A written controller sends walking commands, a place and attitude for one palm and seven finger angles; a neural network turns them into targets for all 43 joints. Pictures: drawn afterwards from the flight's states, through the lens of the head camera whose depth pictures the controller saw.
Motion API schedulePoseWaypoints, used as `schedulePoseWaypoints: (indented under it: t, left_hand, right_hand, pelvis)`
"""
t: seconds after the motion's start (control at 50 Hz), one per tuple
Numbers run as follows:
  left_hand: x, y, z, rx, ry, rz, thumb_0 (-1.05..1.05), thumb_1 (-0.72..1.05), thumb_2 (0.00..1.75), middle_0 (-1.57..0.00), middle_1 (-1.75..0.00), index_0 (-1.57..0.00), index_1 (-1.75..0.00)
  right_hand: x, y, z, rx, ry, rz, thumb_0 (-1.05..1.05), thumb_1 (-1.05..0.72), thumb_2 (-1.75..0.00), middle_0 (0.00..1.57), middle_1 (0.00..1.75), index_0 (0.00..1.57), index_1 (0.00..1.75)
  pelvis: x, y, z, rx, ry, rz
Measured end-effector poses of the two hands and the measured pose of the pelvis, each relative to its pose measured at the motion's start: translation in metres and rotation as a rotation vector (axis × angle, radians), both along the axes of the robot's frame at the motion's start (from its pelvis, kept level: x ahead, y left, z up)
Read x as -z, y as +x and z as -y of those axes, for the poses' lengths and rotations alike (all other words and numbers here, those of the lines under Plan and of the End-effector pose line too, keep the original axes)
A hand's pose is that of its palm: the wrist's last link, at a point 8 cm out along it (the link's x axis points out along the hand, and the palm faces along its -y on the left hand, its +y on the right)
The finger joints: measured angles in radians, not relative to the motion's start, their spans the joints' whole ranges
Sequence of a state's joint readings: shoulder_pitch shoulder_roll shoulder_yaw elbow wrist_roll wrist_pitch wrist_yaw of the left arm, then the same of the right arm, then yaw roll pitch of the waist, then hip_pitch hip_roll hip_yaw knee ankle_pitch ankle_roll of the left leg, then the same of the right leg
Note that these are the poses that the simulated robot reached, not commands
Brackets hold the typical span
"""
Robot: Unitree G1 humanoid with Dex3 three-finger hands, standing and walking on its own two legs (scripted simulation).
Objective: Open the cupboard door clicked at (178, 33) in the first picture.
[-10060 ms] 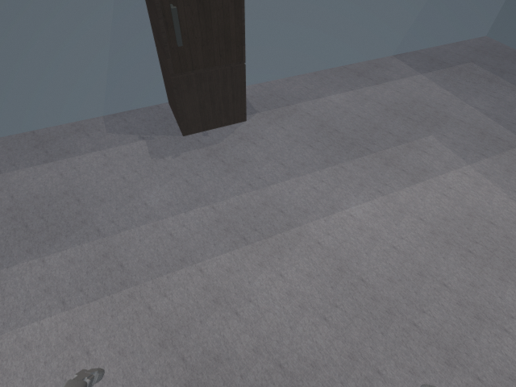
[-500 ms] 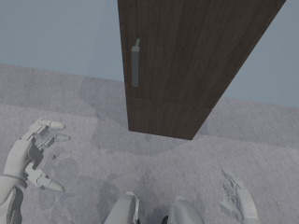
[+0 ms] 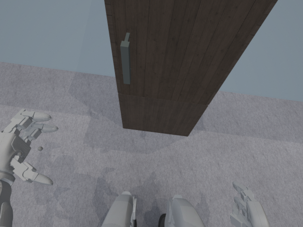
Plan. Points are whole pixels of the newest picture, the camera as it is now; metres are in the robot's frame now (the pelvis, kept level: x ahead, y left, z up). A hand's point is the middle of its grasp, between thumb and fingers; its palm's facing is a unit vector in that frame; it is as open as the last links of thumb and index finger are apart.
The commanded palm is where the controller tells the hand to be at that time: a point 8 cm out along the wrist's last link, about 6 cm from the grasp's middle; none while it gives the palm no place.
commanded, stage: raise the hand with hooked fingers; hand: left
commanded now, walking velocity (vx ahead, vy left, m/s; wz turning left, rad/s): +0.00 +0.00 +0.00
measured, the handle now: (127, 60) +0.60 +0.12 +0.01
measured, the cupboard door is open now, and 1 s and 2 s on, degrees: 0 0 0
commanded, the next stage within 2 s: move the hooked fingers beside the handle in 0.18 s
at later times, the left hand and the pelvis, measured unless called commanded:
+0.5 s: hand (57, 141) +0.30 +0.25 +0.03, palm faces -0.08 -1.00 -0.03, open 14.0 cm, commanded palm +0.30 +0.30 +0.04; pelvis -0.01 -0.01 -0.01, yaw +1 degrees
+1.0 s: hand (78, 109) +0.40 +0.23 +0.02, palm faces -0.08 -1.00 -0.02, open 14.0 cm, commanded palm +0.39 +0.27 +0.02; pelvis +0.00 +0.00 -0.01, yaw -1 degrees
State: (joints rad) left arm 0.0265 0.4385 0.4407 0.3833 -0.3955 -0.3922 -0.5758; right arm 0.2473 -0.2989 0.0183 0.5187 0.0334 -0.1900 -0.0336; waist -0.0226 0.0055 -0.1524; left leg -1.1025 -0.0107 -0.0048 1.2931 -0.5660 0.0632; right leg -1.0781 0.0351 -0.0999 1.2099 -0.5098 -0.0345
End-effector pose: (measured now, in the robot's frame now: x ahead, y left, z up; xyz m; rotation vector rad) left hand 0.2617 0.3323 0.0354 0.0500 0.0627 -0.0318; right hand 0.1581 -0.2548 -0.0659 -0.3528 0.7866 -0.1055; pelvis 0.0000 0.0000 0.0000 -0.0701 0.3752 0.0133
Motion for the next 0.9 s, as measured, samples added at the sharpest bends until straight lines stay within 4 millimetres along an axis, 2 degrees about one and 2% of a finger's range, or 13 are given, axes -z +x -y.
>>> schedulePoseWaypoints:
  t: [0.16,0.26,0.38,0.56,0.66,0.8,0.9]
  left_hand:
    - [-0.005,-0.004,0.011,0.036,0.018,-0.018,-0.01,-0.50,0.30,-0.30,-1.20,-0.30,-1.20]
    - [-0.009,-0.006,0.008,0.003,0.012,0.003,-0.01,-0.50,0.30,-0.30,-1.20,-0.31,-1.20]
    - [-0.004,-0.002,0.012,0.011,-0.002,0.004,-0.01,-0.50,0.30,-0.30,-1.20,-0.30,-1.20]
    - [0.004,0.042,0.036,0.063,-0.015,0.028,-0.01,-0.50,0.30,-0.30,-1.20,-0.30,-1.20]
    - [0.003,0.067,0.037,0.042,-0.009,0.021,-0.01,-0.50,0.30,-0.30,-1.20,-0.31,-1.20]
    - [0.007,0.084,0.033,0.015,-0.007,-0.004,-0.01,-0.50,0.30,-0.30,-1.20,-0.30,-1.20]
    - [0.011,0.097,0.041,0.033,-0.016,0.009,-0.01,-0.50,0.30,-0.30,-1.20,-0.30,-1.20]
  right_hand:
    - [0.000,0.007,-0.003,-0.010,0.030,0.026,0.01,-0.90,-0.90,0.21,0.30,0.20,0.30]
    - [0.002,0.010,-0.005,-0.017,0.041,0.039,0.01,-0.90,-0.90,0.21,0.30,0.20,0.30]
    - [0.006,0.009,-0.004,-0.025,0.036,0.034,0.01,-0.90,-0.90,0.21,0.30,0.20,0.30]
    - [0.015,-0.004,0.004,0.004,0.010,-0.012,0.01,-0.90,-0.90,0.21,0.30,0.20,0.30]
    - [0.019,-0.017,0.006,0.041,0.015,-0.060,0.01,-0.90,-0.90,0.21,0.30,0.20,0.30]
    - [0.024,-0.036,0.009,0.077,0.020,-0.143,0.01,-0.90,-0.90,0.21,0.30,0.20,0.30]
    - [0.028,-0.045,0.011,0.092,0.007,-0.194,0.01,-0.90,-0.90,0.21,0.30,0.20,0.30]
  pelvis:
    - [-0.001,-0.001,0.005,-0.003,0.002,0.009]
    - [-0.001,-0.002,0.007,-0.002,0.006,0.012]
    - [0.002,-0.004,0.009,-0.008,0.004,0.013]
    - [0.008,-0.008,0.009,-0.003,0.007,-0.002]
    - [0.007,-0.006,0.009,0.009,0.012,-0.015]
    - [0.005,0.000,0.006,0.016,0.013,-0.034]
    - [0.006,0.002,0.003,0.013,0.009,-0.044]
